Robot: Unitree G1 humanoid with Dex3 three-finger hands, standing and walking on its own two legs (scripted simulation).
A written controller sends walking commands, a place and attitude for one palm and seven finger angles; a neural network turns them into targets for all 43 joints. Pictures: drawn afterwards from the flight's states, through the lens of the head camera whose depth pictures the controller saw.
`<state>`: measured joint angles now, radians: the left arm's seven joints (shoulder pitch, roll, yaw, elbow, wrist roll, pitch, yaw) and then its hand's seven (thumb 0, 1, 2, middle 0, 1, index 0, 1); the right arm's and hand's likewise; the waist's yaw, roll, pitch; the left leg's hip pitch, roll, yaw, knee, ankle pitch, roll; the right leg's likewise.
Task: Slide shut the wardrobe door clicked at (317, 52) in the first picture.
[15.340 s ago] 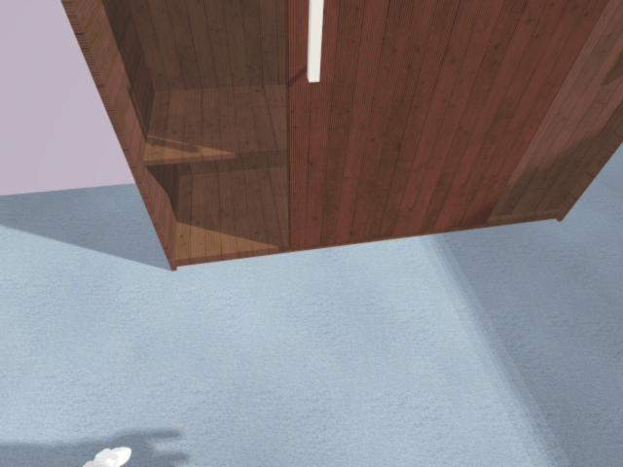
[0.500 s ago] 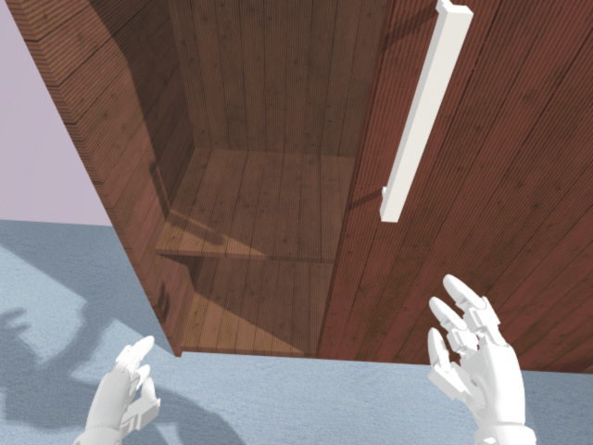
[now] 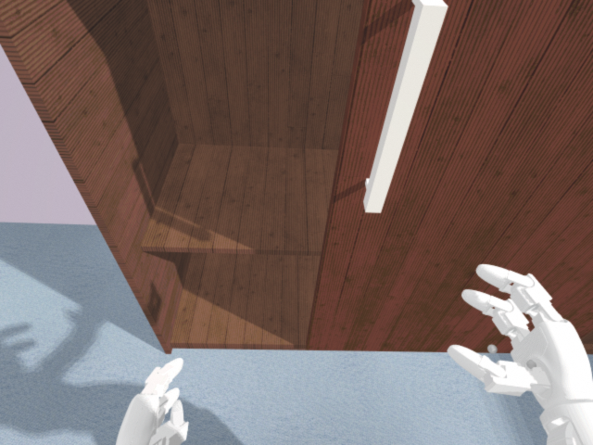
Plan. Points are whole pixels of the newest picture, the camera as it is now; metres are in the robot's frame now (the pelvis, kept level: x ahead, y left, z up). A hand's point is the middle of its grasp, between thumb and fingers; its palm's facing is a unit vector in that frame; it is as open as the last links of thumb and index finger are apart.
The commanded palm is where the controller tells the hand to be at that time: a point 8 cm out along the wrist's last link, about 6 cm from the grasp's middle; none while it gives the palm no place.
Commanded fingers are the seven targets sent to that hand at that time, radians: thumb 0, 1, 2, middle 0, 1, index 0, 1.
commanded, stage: raise the hand with hooked fingers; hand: right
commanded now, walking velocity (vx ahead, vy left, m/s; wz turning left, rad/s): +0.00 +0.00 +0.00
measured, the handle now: (392, 119) +0.52 -0.10 +0.20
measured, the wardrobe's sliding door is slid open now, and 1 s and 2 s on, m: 0.45 0.45 0.45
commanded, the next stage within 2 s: move the hooked fingers beside the handle in 1.28 s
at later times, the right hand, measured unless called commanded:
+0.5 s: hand (587, 283) +0.26 -0.26 +0.19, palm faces +0.05 +0.99 -0.12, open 13.7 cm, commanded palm +0.23 -0.31 +0.20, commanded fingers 0.00 0.50 -0.30 0.30 1.20 0.30 1.20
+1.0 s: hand out of the picture +0.30 -0.28 +0.23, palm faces +0.02 +0.99 -0.13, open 14.0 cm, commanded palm +0.26 -0.32 +0.24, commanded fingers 0.00 0.50 -0.30 0.30 1.20 0.30 1.20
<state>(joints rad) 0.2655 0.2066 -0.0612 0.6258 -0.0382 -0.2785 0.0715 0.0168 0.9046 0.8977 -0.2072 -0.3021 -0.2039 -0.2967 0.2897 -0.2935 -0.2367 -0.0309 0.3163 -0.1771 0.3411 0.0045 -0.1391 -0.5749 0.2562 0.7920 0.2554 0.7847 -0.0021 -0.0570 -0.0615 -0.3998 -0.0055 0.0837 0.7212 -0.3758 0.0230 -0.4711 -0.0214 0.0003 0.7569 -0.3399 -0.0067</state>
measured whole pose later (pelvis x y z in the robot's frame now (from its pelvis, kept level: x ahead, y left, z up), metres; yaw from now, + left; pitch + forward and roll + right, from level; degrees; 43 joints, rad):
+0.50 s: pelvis +0.01 -0.01 +0.02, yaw -1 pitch -2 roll +1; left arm 0.20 0.26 -0.07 0.63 -0.06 -0.34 0.10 0.02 0.91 0.90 -0.20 -0.30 -0.20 -0.30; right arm 0.03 -0.41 -0.40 0.01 0.34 0.04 0.41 -0.01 0.42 -0.33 0.30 1.15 0.30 1.15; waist -0.06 -0.05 -0.03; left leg -0.17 0.01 0.08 0.50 -0.29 0.01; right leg -0.24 0.00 0.00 0.54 -0.26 -0.02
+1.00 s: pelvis +0.02 +0.00 +0.03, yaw +0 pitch -1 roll +0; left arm 0.21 0.30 -0.07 0.63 -0.08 -0.25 0.08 0.02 0.91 0.90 -0.20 -0.30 -0.20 -0.30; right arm -0.17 -0.53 -0.51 0.15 0.35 0.20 0.53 -0.01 0.50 -0.30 0.30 1.20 0.30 1.20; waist -0.04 -0.08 -0.03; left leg -0.16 0.00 0.08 0.46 -0.28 0.02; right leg -0.22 -0.01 -0.01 0.49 -0.24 -0.01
